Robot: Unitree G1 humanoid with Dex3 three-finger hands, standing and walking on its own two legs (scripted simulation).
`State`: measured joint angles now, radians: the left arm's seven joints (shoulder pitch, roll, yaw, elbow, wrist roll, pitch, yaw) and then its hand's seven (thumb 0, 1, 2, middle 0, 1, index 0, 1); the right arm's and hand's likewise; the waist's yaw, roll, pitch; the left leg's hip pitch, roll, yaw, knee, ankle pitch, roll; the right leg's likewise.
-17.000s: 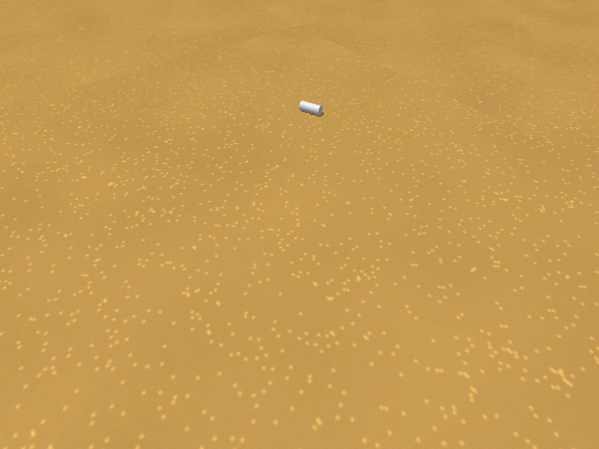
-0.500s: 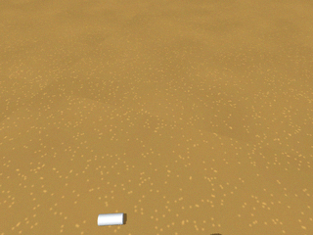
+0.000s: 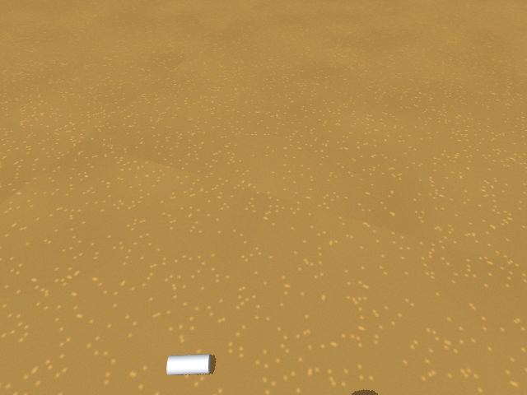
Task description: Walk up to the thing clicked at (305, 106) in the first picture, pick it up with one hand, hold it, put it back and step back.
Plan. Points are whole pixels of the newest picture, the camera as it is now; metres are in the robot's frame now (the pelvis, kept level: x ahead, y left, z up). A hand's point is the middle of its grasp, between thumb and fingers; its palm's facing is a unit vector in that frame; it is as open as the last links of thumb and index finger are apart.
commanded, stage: stand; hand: left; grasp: from above
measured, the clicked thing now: (189, 364) +0.40 +0.25 -0.75
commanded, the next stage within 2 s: rise first in 1.00 s
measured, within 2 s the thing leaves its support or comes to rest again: neither
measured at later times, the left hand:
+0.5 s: hand out of the picture +0.07 +0.25 -0.16, palm faces -0.04 -0.94 -0.35, open 7.3 cm
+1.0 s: hand out of the picture +0.06 +0.25 -0.16, palm faces -0.04 -0.94 -0.35, open 7.3 cm
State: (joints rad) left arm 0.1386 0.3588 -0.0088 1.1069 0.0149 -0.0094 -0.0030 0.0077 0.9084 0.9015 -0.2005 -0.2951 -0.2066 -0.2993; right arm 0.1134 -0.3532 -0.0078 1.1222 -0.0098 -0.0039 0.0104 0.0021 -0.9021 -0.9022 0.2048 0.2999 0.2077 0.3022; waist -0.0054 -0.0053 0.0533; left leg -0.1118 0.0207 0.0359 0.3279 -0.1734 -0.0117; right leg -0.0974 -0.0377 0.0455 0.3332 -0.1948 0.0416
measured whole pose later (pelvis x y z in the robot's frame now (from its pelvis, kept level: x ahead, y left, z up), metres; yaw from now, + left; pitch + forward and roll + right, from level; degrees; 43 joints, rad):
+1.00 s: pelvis +0.00 +0.00 +0.00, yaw +0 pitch -3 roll +0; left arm 0.14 0.36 -0.01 1.10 0.02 -0.01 0.00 0.01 0.91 0.90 -0.20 -0.30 -0.21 -0.30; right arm 0.12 -0.36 -0.01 1.13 -0.01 0.00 0.01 0.00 -0.90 -0.90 0.20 0.30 0.21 0.30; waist -0.01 0.00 0.05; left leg -0.12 0.02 0.03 0.33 -0.17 -0.01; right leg -0.10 -0.04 0.04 0.33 -0.19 0.04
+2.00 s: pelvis -0.01 -0.01 -0.12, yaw +2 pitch +21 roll -2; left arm 0.25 0.35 0.16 0.47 0.31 0.13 -0.04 0.00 -0.53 1.01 -0.07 -1.05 -0.07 -1.06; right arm 0.17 -0.24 -0.04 0.56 0.00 -0.15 -0.01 0.01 -0.92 -0.91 0.20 0.30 0.21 0.30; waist -0.02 0.01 -0.13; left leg -1.06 0.04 -0.05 1.24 -0.56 -0.03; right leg -1.00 -0.01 0.00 1.22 -0.58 0.03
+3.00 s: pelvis -0.10 -0.01 -0.41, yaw -3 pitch +32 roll -7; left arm -0.64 0.70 0.14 1.14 1.13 -0.35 0.24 0.00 -0.49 1.01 -0.13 -0.92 -0.12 -0.94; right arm 0.15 -0.28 -0.01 0.75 -0.07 -0.03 0.08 0.00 -0.89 -0.90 0.20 0.30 0.21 0.30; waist -0.10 -0.01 -0.11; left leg -2.19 0.01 -0.15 2.25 -0.62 -0.04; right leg -2.09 0.03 -0.03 2.20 -0.67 0.05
